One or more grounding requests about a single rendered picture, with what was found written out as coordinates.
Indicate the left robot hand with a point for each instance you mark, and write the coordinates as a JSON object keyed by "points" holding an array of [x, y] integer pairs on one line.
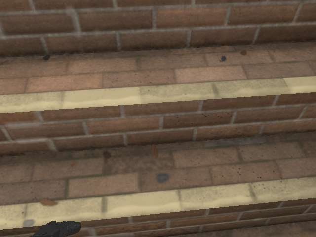
{"points": [[58, 229]]}

